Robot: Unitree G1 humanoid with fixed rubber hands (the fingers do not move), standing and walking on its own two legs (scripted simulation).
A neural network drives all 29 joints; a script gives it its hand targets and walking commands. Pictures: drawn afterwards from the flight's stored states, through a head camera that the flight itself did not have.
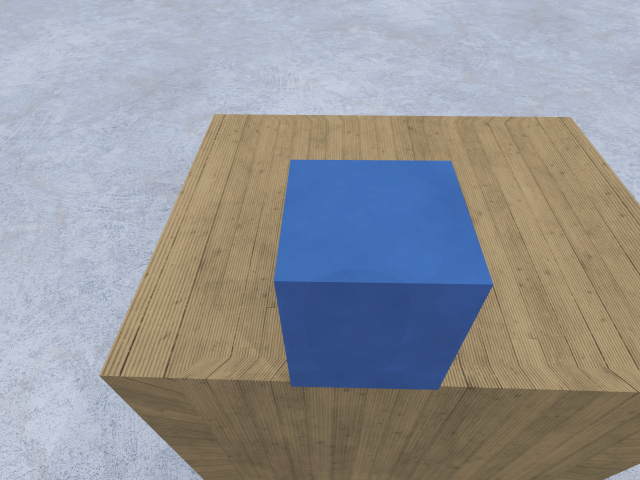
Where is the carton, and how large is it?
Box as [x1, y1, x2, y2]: [274, 160, 492, 389]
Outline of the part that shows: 290,160 274,276 274,285 291,386 437,389 492,285 451,162 416,160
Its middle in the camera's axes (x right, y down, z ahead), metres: +0.06 +0.05 +0.53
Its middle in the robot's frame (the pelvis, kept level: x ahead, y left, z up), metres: +0.38 -0.03 +0.05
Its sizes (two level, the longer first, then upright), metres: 0.210 0.200 0.250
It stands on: a pedestal, 0.69 m high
